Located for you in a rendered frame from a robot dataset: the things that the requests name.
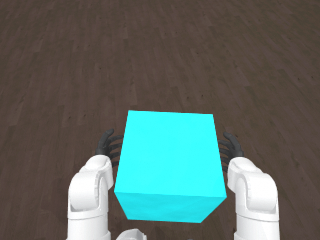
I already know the carton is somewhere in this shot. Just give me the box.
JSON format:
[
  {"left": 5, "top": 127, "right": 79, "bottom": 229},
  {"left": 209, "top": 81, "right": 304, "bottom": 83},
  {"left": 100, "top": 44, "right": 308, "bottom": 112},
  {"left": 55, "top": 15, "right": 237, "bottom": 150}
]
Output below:
[{"left": 114, "top": 110, "right": 227, "bottom": 223}]

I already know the left robot forearm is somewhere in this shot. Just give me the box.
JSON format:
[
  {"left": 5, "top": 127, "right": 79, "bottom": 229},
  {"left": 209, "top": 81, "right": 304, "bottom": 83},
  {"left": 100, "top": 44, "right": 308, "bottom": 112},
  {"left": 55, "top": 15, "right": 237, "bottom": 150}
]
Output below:
[{"left": 66, "top": 155, "right": 114, "bottom": 240}]

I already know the left robot thigh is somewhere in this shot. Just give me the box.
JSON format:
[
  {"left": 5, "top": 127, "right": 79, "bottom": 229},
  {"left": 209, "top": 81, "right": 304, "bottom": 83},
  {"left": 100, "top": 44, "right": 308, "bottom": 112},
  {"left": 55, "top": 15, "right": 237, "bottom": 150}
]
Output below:
[{"left": 116, "top": 229, "right": 147, "bottom": 240}]

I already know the left robot hand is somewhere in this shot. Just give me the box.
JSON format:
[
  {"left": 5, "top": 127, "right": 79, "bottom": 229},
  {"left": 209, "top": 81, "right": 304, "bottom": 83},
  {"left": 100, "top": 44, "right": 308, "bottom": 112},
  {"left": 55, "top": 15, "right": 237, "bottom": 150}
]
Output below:
[{"left": 95, "top": 128, "right": 124, "bottom": 168}]

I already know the right robot forearm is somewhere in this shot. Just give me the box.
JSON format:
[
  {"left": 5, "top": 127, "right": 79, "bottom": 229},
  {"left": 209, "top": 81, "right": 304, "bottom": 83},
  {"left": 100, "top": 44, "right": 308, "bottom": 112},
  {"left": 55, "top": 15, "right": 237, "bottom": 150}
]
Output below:
[{"left": 227, "top": 157, "right": 280, "bottom": 240}]

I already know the right robot hand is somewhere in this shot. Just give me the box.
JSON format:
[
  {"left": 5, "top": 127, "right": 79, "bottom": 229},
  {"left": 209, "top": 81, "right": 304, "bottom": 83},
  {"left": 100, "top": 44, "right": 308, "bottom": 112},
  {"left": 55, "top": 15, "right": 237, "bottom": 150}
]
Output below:
[{"left": 217, "top": 132, "right": 244, "bottom": 173}]

